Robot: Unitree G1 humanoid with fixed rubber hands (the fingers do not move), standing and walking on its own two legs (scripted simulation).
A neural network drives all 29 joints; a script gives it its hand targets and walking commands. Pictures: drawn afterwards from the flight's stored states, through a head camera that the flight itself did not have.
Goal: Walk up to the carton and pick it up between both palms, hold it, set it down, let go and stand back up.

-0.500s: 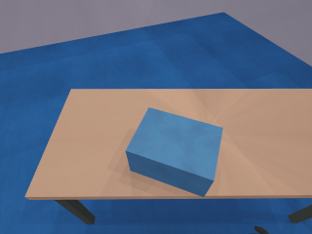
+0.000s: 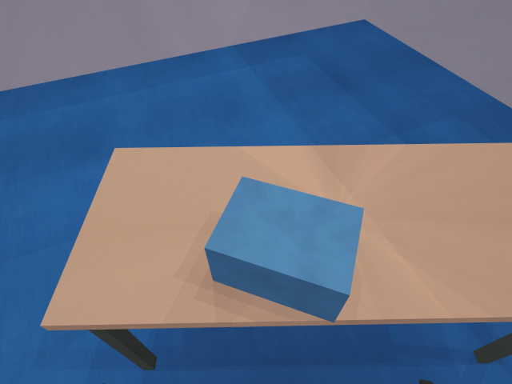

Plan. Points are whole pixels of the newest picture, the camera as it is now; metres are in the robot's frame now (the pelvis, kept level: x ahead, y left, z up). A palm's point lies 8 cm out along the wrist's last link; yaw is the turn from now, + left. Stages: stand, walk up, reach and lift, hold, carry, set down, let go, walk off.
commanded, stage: stand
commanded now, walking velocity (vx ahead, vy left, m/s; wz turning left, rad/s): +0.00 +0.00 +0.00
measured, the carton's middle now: (285, 245) +0.39 -0.05 -0.10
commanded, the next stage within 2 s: none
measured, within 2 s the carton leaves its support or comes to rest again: neither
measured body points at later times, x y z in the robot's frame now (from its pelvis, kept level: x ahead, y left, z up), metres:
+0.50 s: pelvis +0.00 +0.00 +0.00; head +0.01 -0.01 +0.45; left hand +0.08 +0.29 -0.13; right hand +0.08 -0.29 -0.14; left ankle -0.01 +0.13 -0.75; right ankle -0.02 -0.14 -0.75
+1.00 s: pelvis +0.00 +0.00 +0.00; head +0.00 +0.00 +0.45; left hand +0.08 +0.29 -0.13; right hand +0.08 -0.29 -0.13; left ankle -0.01 +0.13 -0.75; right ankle -0.02 -0.14 -0.75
